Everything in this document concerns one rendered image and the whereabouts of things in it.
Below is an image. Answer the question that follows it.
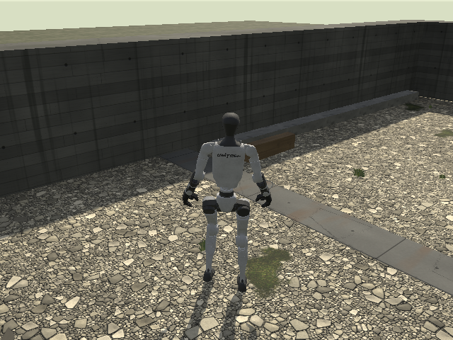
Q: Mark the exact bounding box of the right robot foot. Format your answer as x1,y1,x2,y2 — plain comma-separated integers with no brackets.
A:
237,274,247,293

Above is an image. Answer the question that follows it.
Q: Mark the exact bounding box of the robot left forearm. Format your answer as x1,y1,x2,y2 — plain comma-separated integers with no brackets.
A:
185,170,200,196

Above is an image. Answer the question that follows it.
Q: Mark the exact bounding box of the left robot shin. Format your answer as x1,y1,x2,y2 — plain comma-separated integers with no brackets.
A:
205,224,217,273

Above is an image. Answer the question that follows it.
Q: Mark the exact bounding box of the left robot hand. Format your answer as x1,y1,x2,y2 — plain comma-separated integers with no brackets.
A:
182,190,198,207

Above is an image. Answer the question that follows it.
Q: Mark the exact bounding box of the right robot hand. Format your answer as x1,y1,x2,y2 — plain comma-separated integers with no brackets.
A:
256,194,272,208

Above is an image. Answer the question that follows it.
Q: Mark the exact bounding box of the robot right upper arm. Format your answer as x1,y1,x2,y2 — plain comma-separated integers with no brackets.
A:
244,144,263,183

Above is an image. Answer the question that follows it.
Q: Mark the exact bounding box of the robot left upper arm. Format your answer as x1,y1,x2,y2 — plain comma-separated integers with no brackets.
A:
193,142,214,181

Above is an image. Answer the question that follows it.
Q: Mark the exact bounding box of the robot right forearm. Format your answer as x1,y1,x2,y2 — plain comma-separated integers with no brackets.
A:
257,172,270,197

